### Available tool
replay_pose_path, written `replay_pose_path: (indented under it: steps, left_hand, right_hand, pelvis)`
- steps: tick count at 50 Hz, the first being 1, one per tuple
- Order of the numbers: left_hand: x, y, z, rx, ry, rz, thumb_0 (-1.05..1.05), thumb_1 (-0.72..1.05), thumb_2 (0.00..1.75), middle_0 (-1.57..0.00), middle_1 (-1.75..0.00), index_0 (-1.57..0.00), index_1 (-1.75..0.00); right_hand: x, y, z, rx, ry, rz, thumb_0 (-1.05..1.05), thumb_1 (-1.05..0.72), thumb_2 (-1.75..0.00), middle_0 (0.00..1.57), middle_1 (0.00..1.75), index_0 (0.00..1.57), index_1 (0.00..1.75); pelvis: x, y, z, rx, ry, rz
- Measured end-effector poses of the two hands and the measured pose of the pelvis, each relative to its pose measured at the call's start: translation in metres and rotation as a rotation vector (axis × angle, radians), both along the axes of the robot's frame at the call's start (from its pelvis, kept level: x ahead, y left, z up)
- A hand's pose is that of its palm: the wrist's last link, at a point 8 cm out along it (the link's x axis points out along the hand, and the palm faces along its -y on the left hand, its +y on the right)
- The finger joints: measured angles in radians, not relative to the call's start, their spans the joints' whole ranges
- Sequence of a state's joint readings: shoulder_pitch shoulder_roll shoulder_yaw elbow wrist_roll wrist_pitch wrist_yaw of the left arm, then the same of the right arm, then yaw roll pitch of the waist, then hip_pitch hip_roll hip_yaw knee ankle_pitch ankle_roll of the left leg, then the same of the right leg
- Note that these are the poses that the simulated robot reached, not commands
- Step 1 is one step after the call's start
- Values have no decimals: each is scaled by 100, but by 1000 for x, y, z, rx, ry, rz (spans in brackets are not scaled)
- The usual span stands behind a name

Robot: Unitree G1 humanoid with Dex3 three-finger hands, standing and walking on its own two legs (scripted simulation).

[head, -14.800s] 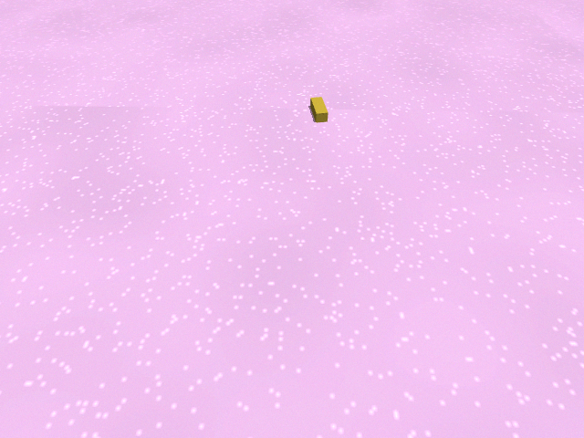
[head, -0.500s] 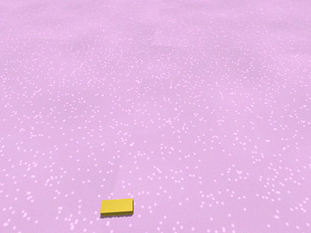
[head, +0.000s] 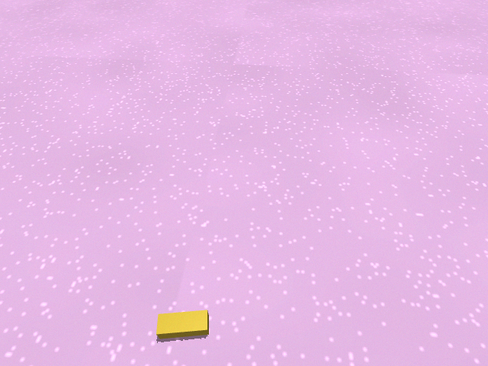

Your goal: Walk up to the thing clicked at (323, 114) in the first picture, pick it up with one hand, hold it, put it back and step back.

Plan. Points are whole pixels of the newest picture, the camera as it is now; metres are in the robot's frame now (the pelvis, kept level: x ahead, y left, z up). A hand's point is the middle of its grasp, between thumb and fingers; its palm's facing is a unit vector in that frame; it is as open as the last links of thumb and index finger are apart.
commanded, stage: walk up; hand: left
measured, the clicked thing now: (183, 324) +0.42 +0.24 -0.75
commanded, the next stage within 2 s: stand in 0.04 s
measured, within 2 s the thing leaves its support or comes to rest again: neither
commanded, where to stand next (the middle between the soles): +0.05 -0.01 m, yaw +2 degrees
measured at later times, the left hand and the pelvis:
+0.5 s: hand out of the picture +0.07 +0.27 -0.15, palm faces +0.01 -0.93 -0.36, open 7.3 cm; pelvis +0.00 +0.01 +0.00, yaw +1 degrees
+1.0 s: hand out of the picture +0.05 +0.27 -0.16, palm faces +0.01 -0.94 -0.34, open 7.3 cm; pelvis -0.01 +0.02 +0.00, yaw +2 degrees
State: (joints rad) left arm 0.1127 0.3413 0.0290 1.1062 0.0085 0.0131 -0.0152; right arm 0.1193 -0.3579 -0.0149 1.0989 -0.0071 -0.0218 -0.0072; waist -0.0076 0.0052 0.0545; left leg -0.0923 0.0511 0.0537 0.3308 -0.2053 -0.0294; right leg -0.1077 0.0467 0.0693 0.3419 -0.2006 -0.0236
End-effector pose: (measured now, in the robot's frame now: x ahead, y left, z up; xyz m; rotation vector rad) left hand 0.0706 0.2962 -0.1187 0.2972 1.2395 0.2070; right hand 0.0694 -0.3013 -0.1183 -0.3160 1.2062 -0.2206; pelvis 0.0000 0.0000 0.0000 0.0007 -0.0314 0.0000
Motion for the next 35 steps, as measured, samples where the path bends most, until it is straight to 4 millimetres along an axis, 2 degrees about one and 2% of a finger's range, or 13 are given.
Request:
replay_pose_path:
  steps: [8,14,35]
  left_hand:
    - [11,-2,3,1,-33,-14,0,90,90,-20,-30,-21,-30]
    - [13,3,6,15,-46,-13,0,90,90,-20,-30,-21,-30]
    - [-21,17,3,22,5,19,0,90,90,-20,-30,-21,-30]
  right_hand:
    - [5,1,0,1,8,7,0,-91,-90,20,30,20,30]
    - [6,7,-2,17,15,17,0,-91,-90,20,30,20,30]
    - [0,20,-2,22,30,34,0,-91,-90,20,30,20,30]
  pelvis:
    - [2,2,1,-2,0,10]
    - [1,3,2,-3,-1,15]
    - [-6,13,2,-1,-3,27]
